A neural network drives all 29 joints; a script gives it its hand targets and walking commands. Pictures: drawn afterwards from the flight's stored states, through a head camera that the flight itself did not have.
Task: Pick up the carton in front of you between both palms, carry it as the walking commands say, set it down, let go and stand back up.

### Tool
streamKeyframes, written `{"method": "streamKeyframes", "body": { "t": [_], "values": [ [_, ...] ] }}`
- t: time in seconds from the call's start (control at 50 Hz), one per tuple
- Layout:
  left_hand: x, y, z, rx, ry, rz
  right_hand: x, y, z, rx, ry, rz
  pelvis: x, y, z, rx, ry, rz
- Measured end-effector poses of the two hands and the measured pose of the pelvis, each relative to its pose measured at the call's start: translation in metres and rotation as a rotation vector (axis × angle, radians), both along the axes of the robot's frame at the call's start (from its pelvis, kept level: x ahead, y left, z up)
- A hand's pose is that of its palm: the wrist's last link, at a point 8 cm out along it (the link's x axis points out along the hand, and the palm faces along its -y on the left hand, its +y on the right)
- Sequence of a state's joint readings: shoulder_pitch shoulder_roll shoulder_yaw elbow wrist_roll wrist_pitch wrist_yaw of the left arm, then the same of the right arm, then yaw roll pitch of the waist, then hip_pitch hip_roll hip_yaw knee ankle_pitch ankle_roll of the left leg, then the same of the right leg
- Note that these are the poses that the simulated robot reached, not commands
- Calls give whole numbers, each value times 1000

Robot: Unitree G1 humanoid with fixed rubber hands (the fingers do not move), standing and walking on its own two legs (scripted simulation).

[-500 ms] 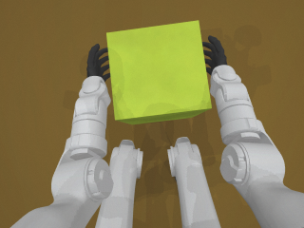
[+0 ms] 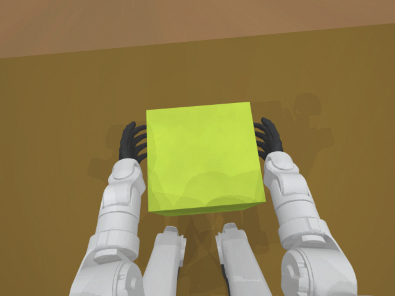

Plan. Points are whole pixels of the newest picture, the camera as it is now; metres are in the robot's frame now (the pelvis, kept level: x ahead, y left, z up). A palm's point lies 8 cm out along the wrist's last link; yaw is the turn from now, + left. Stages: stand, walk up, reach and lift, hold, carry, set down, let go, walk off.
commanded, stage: reach and lift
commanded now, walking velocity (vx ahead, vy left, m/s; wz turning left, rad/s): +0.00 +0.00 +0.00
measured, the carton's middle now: (202, 168) +0.39 -0.01 -0.13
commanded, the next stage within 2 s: hold in 1.80 s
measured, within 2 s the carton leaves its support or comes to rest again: neither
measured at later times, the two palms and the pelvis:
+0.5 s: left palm (95, 143) +0.36 +0.15 +0.11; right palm (303, 140) +0.36 -0.15 +0.10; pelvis +0.05 +0.00 +0.14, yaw +0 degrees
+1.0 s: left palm (54, 129) +0.34 +0.15 +0.20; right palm (340, 129) +0.33 -0.15 +0.19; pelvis +0.05 +0.00 +0.18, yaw +0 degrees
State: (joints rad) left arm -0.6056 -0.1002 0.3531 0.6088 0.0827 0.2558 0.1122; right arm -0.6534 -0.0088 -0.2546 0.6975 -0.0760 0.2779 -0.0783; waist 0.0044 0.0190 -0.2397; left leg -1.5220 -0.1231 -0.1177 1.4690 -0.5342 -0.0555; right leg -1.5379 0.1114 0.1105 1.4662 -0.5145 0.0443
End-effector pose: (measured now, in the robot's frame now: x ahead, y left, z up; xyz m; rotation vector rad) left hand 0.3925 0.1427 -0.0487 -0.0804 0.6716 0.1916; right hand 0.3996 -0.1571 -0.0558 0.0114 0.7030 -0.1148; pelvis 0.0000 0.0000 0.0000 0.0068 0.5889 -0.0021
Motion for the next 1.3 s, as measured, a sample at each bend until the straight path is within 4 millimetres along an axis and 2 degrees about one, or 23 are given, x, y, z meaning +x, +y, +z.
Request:
{"method": "streamKeyframes", "body": {
  "t": [0.3, 0.48, 0.64, 0.78, 0.9, 1.1, 1.3],
  "values": [
    [-18, 5, 100, 14, -4, -17, -24, 5, 96, 3, -5, -15, 26, 4, 86, -7, -174, 3],
    [-29, 6, 152, 18, 6, -32, -36, 5, 152, -8, 6, -22, 46, 5, 131, -8, -300, -1],
    [-37, 7, 201, 27, -4, -47, -46, 7, 202, -16, -5, -23, 59, 4, 161, -9, -441, -2],
    [-43, 9, 239, 56, -12, -74, -55, 9, 239, -24, -12, -26, 64, 3, 176, -9, -557, 0],
    [-49, 10, 252, 72, 6, -85, -62, 10, 251, -39, 6, -14, 57, 2, 178, -9, -624, 1],
    [-54, 8, 250, 67, 19, -83, -66, 8, 251, -46, 20, -12, 40, 1, 177, -10, -648, -2],
    [-45, 8, 261, 66, -7, -80, -57, 8, 262, -43, -7, -15, 44, 1, 179, -10, -648, -5]
  ]
}}
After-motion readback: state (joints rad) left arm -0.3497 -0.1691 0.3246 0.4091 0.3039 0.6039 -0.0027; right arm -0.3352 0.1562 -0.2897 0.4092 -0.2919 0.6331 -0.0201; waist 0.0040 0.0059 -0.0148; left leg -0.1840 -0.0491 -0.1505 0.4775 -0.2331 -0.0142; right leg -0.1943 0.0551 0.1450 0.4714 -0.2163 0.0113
